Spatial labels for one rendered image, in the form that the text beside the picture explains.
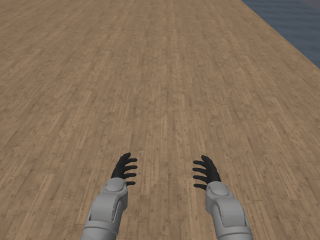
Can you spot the right robot hand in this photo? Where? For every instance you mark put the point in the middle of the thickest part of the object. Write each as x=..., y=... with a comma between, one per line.
x=210, y=172

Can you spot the right robot forearm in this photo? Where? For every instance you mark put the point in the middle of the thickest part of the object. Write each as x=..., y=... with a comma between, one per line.
x=229, y=217

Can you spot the left robot forearm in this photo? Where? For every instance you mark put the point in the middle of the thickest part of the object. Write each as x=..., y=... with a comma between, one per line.
x=104, y=217

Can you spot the left robot hand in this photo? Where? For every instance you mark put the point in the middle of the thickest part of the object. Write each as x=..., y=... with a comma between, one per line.
x=120, y=168

